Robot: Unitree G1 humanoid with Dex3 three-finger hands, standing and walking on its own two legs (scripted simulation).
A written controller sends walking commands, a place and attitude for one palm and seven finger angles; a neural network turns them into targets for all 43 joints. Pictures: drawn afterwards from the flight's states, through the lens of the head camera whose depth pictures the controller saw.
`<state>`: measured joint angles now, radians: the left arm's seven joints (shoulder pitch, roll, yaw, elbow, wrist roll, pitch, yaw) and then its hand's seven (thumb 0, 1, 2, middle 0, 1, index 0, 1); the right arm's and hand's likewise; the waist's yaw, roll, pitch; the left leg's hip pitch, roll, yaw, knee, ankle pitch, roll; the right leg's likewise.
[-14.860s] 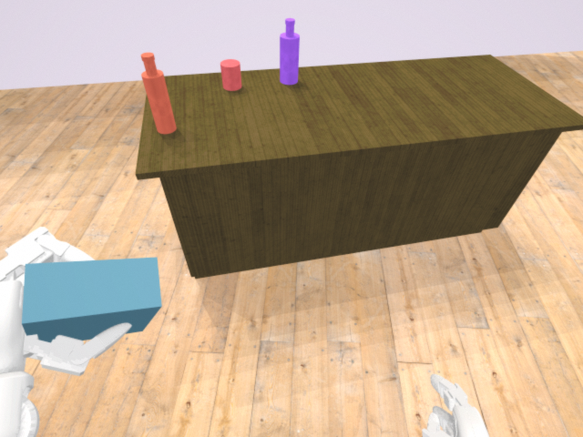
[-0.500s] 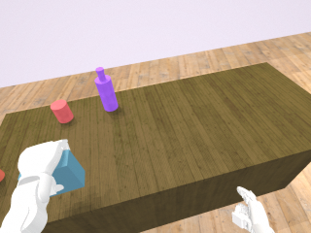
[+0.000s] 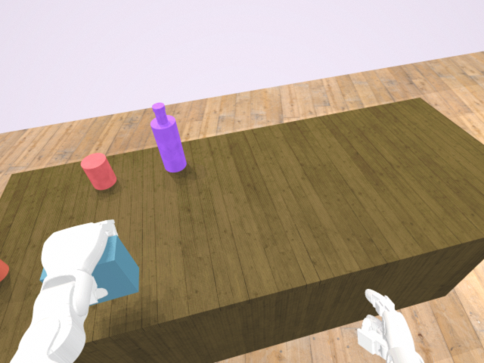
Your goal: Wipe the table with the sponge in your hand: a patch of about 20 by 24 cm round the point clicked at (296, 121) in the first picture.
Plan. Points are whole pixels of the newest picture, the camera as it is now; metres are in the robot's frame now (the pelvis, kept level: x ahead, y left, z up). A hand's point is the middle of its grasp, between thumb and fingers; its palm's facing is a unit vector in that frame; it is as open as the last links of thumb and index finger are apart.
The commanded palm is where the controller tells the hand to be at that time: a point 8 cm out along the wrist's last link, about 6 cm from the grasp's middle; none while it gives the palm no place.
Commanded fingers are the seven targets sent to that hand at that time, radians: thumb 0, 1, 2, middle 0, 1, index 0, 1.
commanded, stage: move the sponge above the wiping area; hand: left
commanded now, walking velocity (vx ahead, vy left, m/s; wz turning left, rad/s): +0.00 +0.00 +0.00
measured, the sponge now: (99, 278) +0.22 +0.31 +0.01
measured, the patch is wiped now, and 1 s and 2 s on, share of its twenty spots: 0.00 0.00 0.00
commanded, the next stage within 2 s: lower the sponge onto the table in 1.24 s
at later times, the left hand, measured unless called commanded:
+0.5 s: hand (103, 260) +0.25 +0.30 +0.02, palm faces -0.09 -0.05 -0.99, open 9.4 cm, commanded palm +0.23 +0.30 +0.08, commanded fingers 0.00 0.10 1.30 -1.20 -1.60 -1.20 -1.60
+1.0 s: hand (100, 258) +0.26 +0.32 +0.01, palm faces -0.09 -0.05 -0.99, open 9.4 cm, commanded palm +0.24 +0.31 +0.07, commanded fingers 0.00 0.10 1.30 -1.20 -1.60 -1.20 -1.60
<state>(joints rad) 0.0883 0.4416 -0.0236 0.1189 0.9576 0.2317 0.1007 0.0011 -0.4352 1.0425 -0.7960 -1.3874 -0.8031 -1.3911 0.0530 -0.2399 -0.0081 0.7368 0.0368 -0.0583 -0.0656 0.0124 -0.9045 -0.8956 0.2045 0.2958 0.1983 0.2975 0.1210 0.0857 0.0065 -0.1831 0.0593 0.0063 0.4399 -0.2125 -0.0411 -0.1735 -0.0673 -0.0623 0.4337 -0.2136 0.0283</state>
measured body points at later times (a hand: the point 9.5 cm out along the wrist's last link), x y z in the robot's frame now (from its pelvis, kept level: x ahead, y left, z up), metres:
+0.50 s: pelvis +0.00 -0.01 +0.00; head +0.00 -0.03 +0.45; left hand +0.25 +0.30 +0.07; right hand +0.21 -0.24 -0.10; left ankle +0.02 +0.15 -0.74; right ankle +0.01 -0.14 -0.74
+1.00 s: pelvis +0.01 +0.00 -0.01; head +0.02 -0.02 +0.44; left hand +0.26 +0.32 +0.06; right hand +0.20 -0.24 -0.11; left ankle +0.02 +0.15 -0.74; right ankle +0.01 -0.14 -0.74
